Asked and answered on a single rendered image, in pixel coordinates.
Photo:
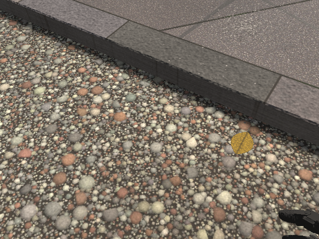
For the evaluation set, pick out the right robot hand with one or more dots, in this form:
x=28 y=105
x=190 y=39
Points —
x=308 y=218

